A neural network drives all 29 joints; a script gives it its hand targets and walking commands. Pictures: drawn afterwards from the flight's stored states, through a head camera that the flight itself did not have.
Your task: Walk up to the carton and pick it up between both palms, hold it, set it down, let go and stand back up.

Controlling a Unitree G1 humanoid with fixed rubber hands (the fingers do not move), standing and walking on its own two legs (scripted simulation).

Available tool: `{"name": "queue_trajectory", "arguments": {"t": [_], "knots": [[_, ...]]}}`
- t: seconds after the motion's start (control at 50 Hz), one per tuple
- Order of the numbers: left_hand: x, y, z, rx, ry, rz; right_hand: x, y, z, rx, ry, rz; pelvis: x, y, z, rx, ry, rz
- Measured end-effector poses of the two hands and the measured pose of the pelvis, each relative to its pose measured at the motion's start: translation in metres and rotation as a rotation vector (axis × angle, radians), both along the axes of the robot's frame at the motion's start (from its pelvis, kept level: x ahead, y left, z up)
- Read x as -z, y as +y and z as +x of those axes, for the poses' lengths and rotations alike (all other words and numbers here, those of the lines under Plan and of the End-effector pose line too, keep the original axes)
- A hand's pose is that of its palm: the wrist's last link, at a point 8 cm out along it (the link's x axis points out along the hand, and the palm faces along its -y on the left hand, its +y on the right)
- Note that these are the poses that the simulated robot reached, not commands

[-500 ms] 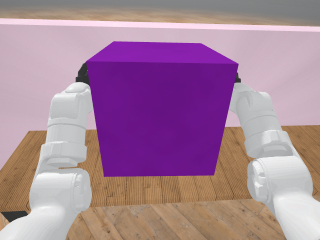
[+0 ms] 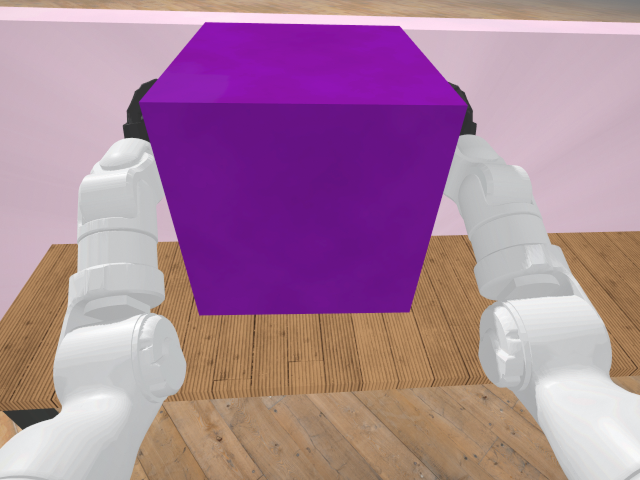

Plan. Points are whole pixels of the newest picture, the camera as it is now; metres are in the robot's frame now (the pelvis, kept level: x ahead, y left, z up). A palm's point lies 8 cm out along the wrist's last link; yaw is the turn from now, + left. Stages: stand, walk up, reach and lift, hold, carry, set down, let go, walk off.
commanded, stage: set down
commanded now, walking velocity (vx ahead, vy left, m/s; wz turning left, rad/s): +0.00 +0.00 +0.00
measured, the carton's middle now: (304, 163) +0.45 +0.01 +0.22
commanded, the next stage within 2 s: none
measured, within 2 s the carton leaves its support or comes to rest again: neither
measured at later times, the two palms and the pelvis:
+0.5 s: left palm (186, 191) +0.45 +0.17 +0.18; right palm (445, 210) +0.42 -0.19 +0.17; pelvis +0.03 +0.00 +0.00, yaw +0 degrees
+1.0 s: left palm (185, 197) +0.46 +0.18 +0.16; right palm (434, 215) +0.43 -0.18 +0.15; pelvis +0.03 +0.00 +0.00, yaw +0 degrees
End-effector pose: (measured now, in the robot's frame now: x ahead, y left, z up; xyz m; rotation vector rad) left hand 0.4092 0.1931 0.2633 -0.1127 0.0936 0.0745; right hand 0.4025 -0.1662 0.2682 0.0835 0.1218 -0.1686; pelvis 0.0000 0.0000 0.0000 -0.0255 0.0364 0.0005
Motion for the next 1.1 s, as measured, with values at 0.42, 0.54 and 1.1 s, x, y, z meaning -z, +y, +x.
{"name": "queue_trajectory", "arguments": {"t": [0.42,0.54,1.1], "knots": [[0.087,-0.024,0.039,0.074,0.074,0.256,0.111,-0.021,0.016,0.059,0.08,0.007,-0.003,0.003,0.035,0.002,0.04,-0.003],[0.075,-0.021,0.035,0.068,0.045,0.239,0.097,-0.019,0.013,0.057,0.049,0.004,-0.003,0.003,0.033,0.002,0.038,-0.002],[0.113,-0.02,0.061,0.111,0.066,0.149,0.133,-0.017,0.026,0.094,0.068,-0.024,-0.003,0.002,0.039,0.002,0.035,-0.001]]}}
